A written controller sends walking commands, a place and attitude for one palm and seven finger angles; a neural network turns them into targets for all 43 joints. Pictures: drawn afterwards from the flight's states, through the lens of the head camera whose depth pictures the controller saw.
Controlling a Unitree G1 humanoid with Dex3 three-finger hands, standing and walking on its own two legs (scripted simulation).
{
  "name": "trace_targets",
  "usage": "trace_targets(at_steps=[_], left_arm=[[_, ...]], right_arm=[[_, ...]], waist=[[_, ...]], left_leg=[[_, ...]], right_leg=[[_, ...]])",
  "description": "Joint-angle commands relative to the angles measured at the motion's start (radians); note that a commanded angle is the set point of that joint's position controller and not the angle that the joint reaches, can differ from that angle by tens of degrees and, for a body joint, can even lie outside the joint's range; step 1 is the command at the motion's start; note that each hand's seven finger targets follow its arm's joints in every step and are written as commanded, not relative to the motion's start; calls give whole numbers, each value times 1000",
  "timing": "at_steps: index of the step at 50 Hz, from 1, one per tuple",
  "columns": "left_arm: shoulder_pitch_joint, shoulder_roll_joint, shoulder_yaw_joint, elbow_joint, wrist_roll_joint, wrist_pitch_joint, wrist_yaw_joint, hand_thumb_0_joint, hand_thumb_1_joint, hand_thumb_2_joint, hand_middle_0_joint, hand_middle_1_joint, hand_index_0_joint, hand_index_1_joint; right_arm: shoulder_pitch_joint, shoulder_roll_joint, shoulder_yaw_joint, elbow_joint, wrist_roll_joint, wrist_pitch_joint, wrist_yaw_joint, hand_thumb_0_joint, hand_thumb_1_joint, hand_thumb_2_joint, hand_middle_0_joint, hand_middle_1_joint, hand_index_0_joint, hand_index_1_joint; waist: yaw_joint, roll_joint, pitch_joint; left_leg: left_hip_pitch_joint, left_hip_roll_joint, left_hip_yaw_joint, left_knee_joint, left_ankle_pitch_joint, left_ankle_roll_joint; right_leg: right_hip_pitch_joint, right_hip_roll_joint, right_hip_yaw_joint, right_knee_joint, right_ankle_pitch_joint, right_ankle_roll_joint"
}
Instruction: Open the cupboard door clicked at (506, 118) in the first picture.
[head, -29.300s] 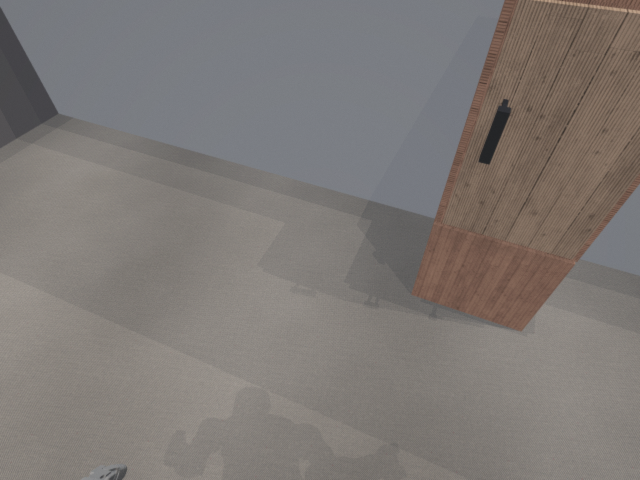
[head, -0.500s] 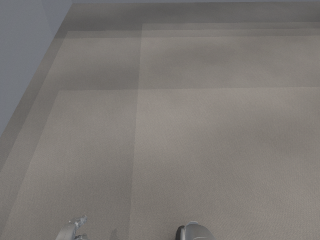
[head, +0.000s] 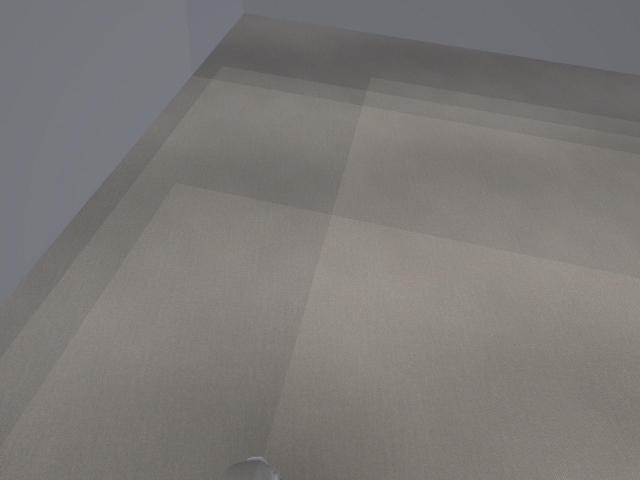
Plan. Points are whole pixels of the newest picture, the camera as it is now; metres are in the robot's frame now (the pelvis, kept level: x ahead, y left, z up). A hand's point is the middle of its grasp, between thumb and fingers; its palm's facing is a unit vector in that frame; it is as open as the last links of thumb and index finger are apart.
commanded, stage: turn to face it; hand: left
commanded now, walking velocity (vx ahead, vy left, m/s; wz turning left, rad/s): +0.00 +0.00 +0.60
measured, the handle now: out of the picture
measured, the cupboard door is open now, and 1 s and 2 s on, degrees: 47 47 47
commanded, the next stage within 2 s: none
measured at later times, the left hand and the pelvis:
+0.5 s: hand out of the picture +0.08 +0.14 -0.12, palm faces +0.29 -0.91 -0.30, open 7.4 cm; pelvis +0.05 -0.08 +0.02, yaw +18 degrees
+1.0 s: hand out of the picture +0.01 +0.17 -0.14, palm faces +0.61 -0.75 -0.28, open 7.4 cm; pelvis +0.07 -0.07 +0.02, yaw +36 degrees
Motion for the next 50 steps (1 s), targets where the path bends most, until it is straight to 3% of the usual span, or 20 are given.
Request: trace_targets(at_steps=[1,3,5,13,16,17,18,19,20,22,24,32,34,36,37,38,39,40,43,50], left_arm=[[-108,106,20,-160,9,-8,9,0,900,900,-200,-300,-200,-300],[-58,104,30,-130,15,6,-3,0,900,900,-200,-300,-200,-300],[-24,94,30,-118,14,15,-8,0,900,900,-200,-300,-200,-300],[-54,88,22,-171,10,18,-6,0,900,900,-200,-300,-200,-300],[47,113,30,-156,8,2,-2,0,900,900,-200,-300,-200,-300],[85,172,41,-155,17,-8,6,0,900,900,-200,-300,-200,-300],[95,266,59,-157,31,-13,14,0,900,900,-200,-300,-200,-300],[67,265,46,-173,23,-11,16,0,900,900,-200,-300,-200,-300],[19,223,45,-176,20,-11,24,0,900,900,-200,-300,-200,-300],[-42,156,20,-183,15,-14,18,0,900,900,-200,-300,-200,-300],[-4,149,19,-176,16,-20,17,0,900,900,-200,-300,-200,-300],[122,206,42,-128,24,-17,16,0,900,900,-200,-300,-200,-300],[115,219,46,-125,24,-15,13,0,900,900,-200,-300,-200,-300],[79,227,50,-130,14,-16,5,0,900,900,-200,-300,-200,-300],[57,201,48,-151,6,-14,-1,0,900,900,-200,-300,-200,-300],[-4,125,24,-207,1,-11,-9,0,900,900,-200,-300,-200,-300],[-60,147,23,-234,11,8,3,0,900,900,-200,-300,-200,-300],[-76,124,24,-216,9,11,12,0,900,900,-200,-300,-200,-300],[-47,131,30,-162,13,23,-3,0,900,900,-200,-300,-200,-300],[-68,117,25,-179,10,25,-9,0,900,900,-200,-300,-200,-300]], right_arm=[[176,-211,-40,-37,-1,-5,-30,0,-900,-900,200,300,200,300],[74,-173,-26,-68,0,-13,-33,0,-900,-900,200,300,200,300],[50,-174,-27,-83,0,-17,-30,0,-900,-900,200,300,200,300],[25,-198,-61,-98,-4,12,-13,0,-900,-900,200,300,200,300],[-27,-184,-67,-119,6,22,-11,0,-900,-900,200,300,200,300],[-30,-139,-60,-129,15,24,-5,0,-900,-900,200,300,200,300],[-33,-66,-49,-153,18,21,0,0,-900,-900,200,300,200,300],[-41,-112,-54,-151,5,25,4,0,-900,-900,200,300,200,300],[-44,-100,-60,-140,6,36,2,0,-900,-900,200,300,200,300],[-35,-80,-46,-102,5,45,16,0,-900,-900,200,300,200,300],[-47,-68,-37,-95,10,46,21,0,-900,-900,200,300,200,300],[-152,-43,-12,-112,17,38,25,0,-900,-900,200,300,200,300],[-129,-52,-14,-113,18,34,22,0,-900,-900,200,300,200,300],[-24,-89,-27,-94,11,25,18,0,-900,-900,200,300,200,300],[66,-175,-50,-77,4,16,15,0,-900,-900,200,300,200,300],[151,-292,-80,-66,2,14,7,0,-900,-900,200,300,200,300],[190,-298,-76,-45,12,23,-1,0,-900,-900,200,300,200,300],[159,-271,-69,-57,10,17,-16,0,-900,-900,200,300,200,300],[16,-197,-47,-96,5,8,-28,0,-900,-900,200,300,200,300],[13,-197,-52,-95,-1,10,-17,0,-900,-900,200,300,200,300]], waist=[[-48,187,-186],[11,167,-144],[27,129,-169],[13,186,-169],[63,171,-184],[83,16,-191],[95,-295,-160],[87,-230,-139],[55,-234,-131],[13,-170,-72],[27,-198,-90],[89,-184,-104],[74,-185,-119],[7,-134,-171],[-48,37,-240],[-96,343,-261],[-91,194,-244],[-70,251,-249],[2,180,-150],[15,180,-118]], left_leg=[[295,387,-576,-334,403,190],[210,276,-423,-350,318,119],[202,231,-358,-343,313,96],[156,184,-430,-321,171,89],[48,129,-426,-224,143,40],[-84,49,-358,-104,-1,-19],[-259,-104,-157,161,-296,-111],[-216,-56,-191,404,-377,-104],[-211,-29,-209,519,-342,-106],[-214,7,-175,580,-205,-126],[-196,7,-133,497,-188,-138],[-54,-10,-30,100,-227,-118],[29,-24,-8,5,-197,-102],[238,-38,-2,-198,-25,-78],[472,112,-173,-258,250,-9],[588,409,-567,-273,741,167],[533,445,-517,-255,782,210],[501,384,-497,-248,753,187],[347,243,-346,-287,600,109],[261,192,-361,-306,414,90]], right_leg=[[-381,-3,262,435,-12,40],[-340,-7,260,359,98,49],[-289,7,244,260,132,53],[-153,80,203,-104,114,50],[69,95,186,-392,265,39],[202,-28,302,-548,252,5],[247,-328,612,-648,331,-111],[102,-419,606,-643,407,-185],[67,-374,573,-618,479,-184],[71,-234,318,-537,694,-132],[144,-208,222,-504,852,-107],[261,-263,138,-428,1030,-118],[229,-276,122,-388,1022,-110],[136,-249,50,-223,967,-53],[-78,-191,16,-20,693,4],[-367,-39,46,227,-104,68],[-399,-37,190,290,-121,55],[-409,-41,221,307,-76,60],[-360,-19,241,285,86,69],[-239,37,209,16,125,68]])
